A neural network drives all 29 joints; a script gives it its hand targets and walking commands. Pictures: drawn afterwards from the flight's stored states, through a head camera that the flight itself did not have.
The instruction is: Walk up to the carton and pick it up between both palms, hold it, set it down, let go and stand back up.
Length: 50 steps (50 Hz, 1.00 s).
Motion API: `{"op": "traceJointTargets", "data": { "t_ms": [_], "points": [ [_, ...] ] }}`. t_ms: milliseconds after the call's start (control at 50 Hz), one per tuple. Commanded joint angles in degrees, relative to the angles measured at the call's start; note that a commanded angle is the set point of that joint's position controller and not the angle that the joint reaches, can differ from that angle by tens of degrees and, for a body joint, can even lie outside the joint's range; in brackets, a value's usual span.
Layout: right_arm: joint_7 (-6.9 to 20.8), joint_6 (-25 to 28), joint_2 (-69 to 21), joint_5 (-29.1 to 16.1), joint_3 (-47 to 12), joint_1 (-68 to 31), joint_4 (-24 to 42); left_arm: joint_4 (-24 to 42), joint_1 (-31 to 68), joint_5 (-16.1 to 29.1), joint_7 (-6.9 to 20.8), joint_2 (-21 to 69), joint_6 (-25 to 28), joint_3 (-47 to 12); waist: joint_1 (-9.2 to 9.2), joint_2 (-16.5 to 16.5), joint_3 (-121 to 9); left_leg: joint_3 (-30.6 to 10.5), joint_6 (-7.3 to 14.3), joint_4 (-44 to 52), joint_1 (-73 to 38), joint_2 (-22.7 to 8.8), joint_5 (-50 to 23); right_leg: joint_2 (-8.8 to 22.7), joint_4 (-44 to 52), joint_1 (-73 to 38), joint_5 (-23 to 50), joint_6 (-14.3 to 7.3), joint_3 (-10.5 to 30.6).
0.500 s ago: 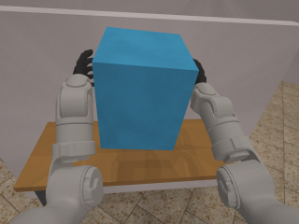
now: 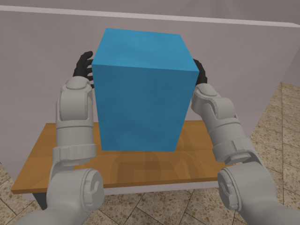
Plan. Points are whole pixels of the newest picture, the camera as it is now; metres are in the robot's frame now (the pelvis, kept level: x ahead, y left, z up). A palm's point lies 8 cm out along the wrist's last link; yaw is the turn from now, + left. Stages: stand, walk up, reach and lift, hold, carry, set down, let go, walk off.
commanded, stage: hold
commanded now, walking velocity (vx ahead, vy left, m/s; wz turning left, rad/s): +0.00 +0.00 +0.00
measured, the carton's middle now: (141, 91) +0.40 +0.01 +0.23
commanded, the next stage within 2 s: none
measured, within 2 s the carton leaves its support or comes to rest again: neither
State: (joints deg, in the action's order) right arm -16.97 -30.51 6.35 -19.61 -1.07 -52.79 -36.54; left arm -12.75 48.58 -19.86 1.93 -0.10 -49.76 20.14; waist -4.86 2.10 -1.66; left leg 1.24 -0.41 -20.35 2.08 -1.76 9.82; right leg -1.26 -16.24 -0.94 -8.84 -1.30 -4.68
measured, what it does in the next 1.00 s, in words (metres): stands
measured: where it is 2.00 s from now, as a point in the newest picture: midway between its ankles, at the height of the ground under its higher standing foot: outside the picture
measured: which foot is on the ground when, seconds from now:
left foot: down 0.00-1.00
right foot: down 0.00-1.00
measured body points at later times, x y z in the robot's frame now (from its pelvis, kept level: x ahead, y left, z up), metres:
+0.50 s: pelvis +0.00 +0.00 +0.00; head -0.08 +0.02 +0.44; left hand +0.38 +0.16 +0.27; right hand +0.38 -0.14 +0.26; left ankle +0.03 +0.12 -0.75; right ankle +0.01 -0.10 -0.75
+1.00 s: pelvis +0.00 +0.00 +0.00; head -0.07 +0.02 +0.44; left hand +0.38 +0.15 +0.27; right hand +0.39 -0.14 +0.26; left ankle +0.03 +0.12 -0.75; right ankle +0.01 -0.10 -0.75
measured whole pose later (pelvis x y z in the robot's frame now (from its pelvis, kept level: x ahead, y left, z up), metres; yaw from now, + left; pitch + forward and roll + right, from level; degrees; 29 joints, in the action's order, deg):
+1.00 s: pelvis +0.00 +0.00 +0.00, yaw +0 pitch -9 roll -1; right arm -16.9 -30.2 6.4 -19.3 -1.1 -53.6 -37.7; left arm -14.3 49.9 -19.8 2.1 -0.7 -49.5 20.3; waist -4.8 2.0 -1.6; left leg 1.1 -0.4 -20.3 2.0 -1.8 9.7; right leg -1.3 -16.2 -1.1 -8.7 -1.3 -4.7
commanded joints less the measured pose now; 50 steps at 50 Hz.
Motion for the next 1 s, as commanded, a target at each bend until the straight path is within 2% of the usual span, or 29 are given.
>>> {"op": "traceJointTargets", "data": {
  "t_ms": [0,20,60,80,120,140,200,300,320,360,400,460,520,580,620,640,660,680,700,720,760,780,800,860,880,940,960,980],
  "points": [
    [6.6,3.7,-37.1,-6.4,-15.4,-49.5,19.9,4.3,39.6,11.0,7.8,32.1,3.3,-24.3,-0.26,-4.2,-21.7,0.3,-0.6,1.3,-5.4,3.9,-13.3,-2.8,1.4,-4.1,9.5,4.7,1.7],
    [6.6,3.2,-36.0,-6.1,-14.8,-48.3,17.5,2.4,38.8,9.8,7.9,31.3,3.0,-23.1,-0.14,-4.3,-19.4,0.4,-0.6,1.9,-5.0,3.8,-12.3,-2.8,1.6,-3.8,8.5,4.5,1.9],
    [6.7,3.2,-36.5,-5.9,-14.5,-48.6,17.1,2.9,39.7,10.2,8.1,31.1,3.2,-22.9,-0.28,-3.7,-20.0,0.3,-0.3,2.0,-4.9,3.7,-11.6,-2.6,1.7,-3.0,7.9,4.7,1.7],
    [6.8,3.4,-37.2,-6.0,-15.2,-49.0,18.2,3.6,39.7,10.4,8.1,31.1,3.3,-22.8,0.13,-2.7,-21.0,0.4,-0.1,1.9,-5.2,3.7,-12.5,-2.8,1.5,-3.8,9.0,4.8,1.6],
    [6.6,3.7,-37.3,-6.5,-15.6,-49.8,19.9,3.7,39.7,11.0,7.9,31.9,3.4,-23.2,0.02,-2.9,-22.9,0.1,-0.3,1.1,-6.7,3.8,-14.7,-3.0,1.4,-4.1,10.8,4.8,1.6],
    [6.5,3.7,-37.5,-7.0,-16.1,-48.8,20.3,5.9,40.2,11.5,7.8,32.5,3.7,-24.5,-0.53,-4.0,-24.2,0.0,-0.9,0.5,-7.3,3.9,-16.5,-3.1,0.9,-4.8,12.2,4.7,1.6],
    [6.0,3.7,-36.8,-7.1,-16.3,-48.9,21.5,4.4,38.4,11.4,7.8,32.0,3.1,-24.1,-0.43,-4.1,-23.6,0.1,-0.9,-0.1,-7.4,4.2,-16.2,-2.8,1.3,-3.9,12.3,4.9,1.6],
    [6.3,2.7,-36.1,-6.2,-15.3,-47.8,17.4,2.6,38.1,9.5,8.6,30.5,2.7,-21.7,0.19,-2.5,-18.3,0.7,-0.3,2.1,-4.8,3.9,-12.6,-2.9,1.7,-4.0,9.5,4.9,1.4],
    [6.3,3.0,-36.7,-6.4,-15.7,-47.9,18.8,3.8,38.7,10.2,8.7,30.8,2.9,-22.3,0.06,-2.5,-19.9,0.7,-0.4,1.8,-5.1,4.0,-13.3,-2.7,1.6,-4.6,10.6,4.9,1.7],
    [6.4,3.0,-35.9,-6.2,-14.7,-49.1,18.2,2.8,39.7,10.3,8.7,31.0,2.7,-22.8,-0.51,-4.0,-19.4,0.7,-0.7,1.9,-5.1,4.0,-12.0,-2.6,1.8,-3.7,8.6,4.7,1.6],
    [6.4,3.1,-37.3,-5.8,-14.6,-49.1,18.2,3.2,40.7,10.4,8.6,31.0,3.1,-22.7,-0.43,-3.1,-19.3,0.7,-0.4,2.0,-4.9,4.1,-11.3,-2.4,1.9,-3.2,8.5,5.0,1.7],
    [6.8,3.4,-37.0,-5.4,-13.8,-50.2,17.7,2.1,41.3,10.7,8.4,31.8,3.4,-23.2,-0.40,-4.3,-19.8,0.5,-0.5,2.2,-4.4,3.8,-10.6,-2.4,1.9,-2.3,7.0,4.6,1.6],
    [6.7,3.6,-37.1,-5.6,-14.4,-49.7,17.7,2.4,40.3,10.4,8.2,31.8,3.5,-22.6,-0.11,-3.6,-21.4,0.4,-0.3,2.0,-5.2,3.8,-11.7,-2.6,1.6,-3.7,8.1,4.7,1.7],
    [6.8,3.9,-36.1,-5.5,-13.6,-50.2,17.9,2.3,41.1,11.2,8.1,32.6,3.7,-24.0,-0.84,-5.0,-21.9,0.1,-1.0,1.8,-5.4,3.6,-11.4,-2.9,1.6,-3.0,7.0,4.3,1.4],
    [7.0,4.2,-36.8,-5.6,-14.2,-50.9,18.9,3.2,41.9,11.6,7.7,32.9,4.0,-24.2,-0.52,-4.6,-23.2,0.1,-0.9,1.6,-5.3,3.6,-12.0,-3.1,1.3,-3.1,7.3,4.3,1.4],
    [7.0,3.7,-36.5,-5.3,-14.1,-49.8,16.8,2.3,41.8,10.9,7.6,31.8,4.0,-22.8,-0.18,-3.7,-21.6,0.2,-0.4,2.0,-5.1,3.6,-11.1,-2.9,1.6,-3.1,6.7,4.5,1.5],
    [7.0,4.2,-37.5,-5.8,-14.7,-50.9,19.1,3.4,41.6,11.4,7.5,32.1,4.2,-23.5,0.04,-3.4,-23.9,0.3,-0.3,1.8,-5.3,3.8,-11.4,-2.8,1.5,-3.2,7.5,4.7,1.6],
    [7.0,3.5,-36.3,-5.1,-13.8,-49.7,15.5,0.4,40.6,10.0,7.5,30.9,3.7,-21.5,0.20,-3.0,-19.9,0.4,0.1,2.4,-4.9,3.7,-10.0,-2.7,1.9,-2.3,6.1,4.6,1.7],
    [7.1,3.8,-36.9,-5.3,-14.3,-50.4,16.6,1.0,40.6,10.1,7.7,31.4,3.7,-21.7,0.74,-3.1,-20.9,0.4,0.3,2.7,-4.4,3.6,-9.4,-2.7,1.8,-2.8,5.4,4.6,1.5],
    [7.2,3.7,-35.9,-4.9,-13.2,-49.8,15.0,-0.8,39.9,9.5,7.8,31.3,3.5,-21.3,0.43,-3.5,-18.5,0.5,0.2,3.3,-3.7,3.3,-8.3,-2.8,2.1,-2.0,4.4,4.3,1.7],
    [7.2,4.0,-36.6,-5.1,-13.8,-50.0,16.0,1.3,40.8,10.1,8.1,31.4,3.7,-21.8,0.35,-3.1,-20.5,0.6,0.1,2.9,-4.3,3.4,-10.4,-2.9,1.7,-3.2,6.5,4.3,1.6],
    [7.1,3.8,-35.9,-5.1,-13.5,-49.4,15.1,0.0,40.0,9.6,8.1,31.1,3.5,-21.4,0.26,-3.4,-19.5,0.7,-0.2,2.7,-4.8,3.6,-10.2,-2.7,2.1,-3.0,6.3,4.2,1.7],
    [7.1,4.0,-36.6,-5.3,-14.0,-50.6,16.5,0.8,40.7,10.2,8.2,31.0,3.6,-21.5,0.52,-2.8,-20.8,0.6,0.0,2.4,-4.9,3.7,-10.7,-2.7,2.0,-3.1,6.9,4.5,1.7],
    [6.7,4.4,-36.8,-6.0,-14.7,-51.0,19.2,1.4,39.7,10.9,8.0,32.1,3.5,-23.1,-0.15,-3.6,-22.5,0.6,-0.5,1.0,-6.3,3.9,-14.5,-2.9,1.6,-3.7,10.9,4.7,1.6],
    [6.4,4.3,-36.8,-6.6,-15.0,-50.0,19.2,3.7,40.5,11.5,7.9,32.3,3.8,-24.0,-0.74,-4.4,-23.7,0.3,-1.1,0.4,-7.3,3.9,-15.9,-3.0,1.2,-4.1,12.0,4.7,1.5],
    [6.2,3.7,-36.6,-6.3,-14.8,-49.4,18.3,2.3,39.7,10.7,8.1,31.9,3.4,-23.3,-0.84,-4.3,-21.0,0.3,-0.8,0.9,-6.4,4.0,-14.5,-2.8,1.7,-3.2,10.6,4.8,1.6],
    [6.2,3.8,-36.5,-6.6,-15.3,-49.8,19.2,2.8,39.3,10.6,8.1,31.9,3.3,-23.2,-0.23,-3.9,-21.5,0.3,-0.7,1.1,-6.1,3.9,-14.3,-2.9,1.5,-3.6,10.2,4.8,1.5],
    [6.3,3.2,-35.9,-6.0,-14.3,-48.3,16.8,2.0,39.6,10.0,8.2,31.3,3.1,-22.5,-0.69,-4.1,-18.8,0.4,-0.7,1.8,-5.4,3.8,-12.8,-2.7,2.0,-3.3,8.7,4.8,1.6]
  ]
}}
